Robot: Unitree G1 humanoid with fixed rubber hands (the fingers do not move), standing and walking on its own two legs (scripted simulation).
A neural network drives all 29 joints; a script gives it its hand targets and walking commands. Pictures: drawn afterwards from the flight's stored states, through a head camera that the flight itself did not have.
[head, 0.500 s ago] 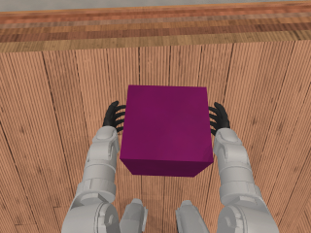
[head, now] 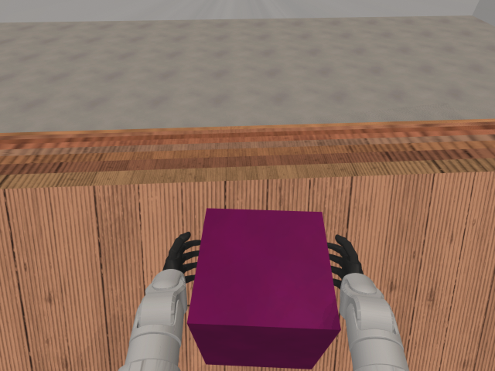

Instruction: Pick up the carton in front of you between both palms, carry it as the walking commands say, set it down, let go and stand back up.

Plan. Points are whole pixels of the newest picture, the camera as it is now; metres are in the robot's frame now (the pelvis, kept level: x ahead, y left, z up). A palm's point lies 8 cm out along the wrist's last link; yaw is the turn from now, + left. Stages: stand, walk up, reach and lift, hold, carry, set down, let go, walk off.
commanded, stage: reach and lift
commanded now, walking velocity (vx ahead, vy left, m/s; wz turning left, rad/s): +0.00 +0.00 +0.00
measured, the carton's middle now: (261, 291) +0.31 +0.00 -0.06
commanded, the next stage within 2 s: hold in 1.04 s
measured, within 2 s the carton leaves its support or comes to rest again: neither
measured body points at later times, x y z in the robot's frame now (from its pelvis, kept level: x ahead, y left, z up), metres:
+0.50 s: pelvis -0.01 +0.00 +0.01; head -0.03 +0.00 +0.46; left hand +0.30 +0.15 +0.03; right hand +0.30 -0.15 +0.03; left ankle +0.01 +0.13 -0.73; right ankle +0.01 -0.13 -0.73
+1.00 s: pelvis +0.00 +0.00 +0.01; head -0.03 +0.00 +0.46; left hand +0.30 +0.15 +0.04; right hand +0.30 -0.15 +0.04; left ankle +0.01 +0.13 -0.73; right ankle +0.01 -0.13 -0.73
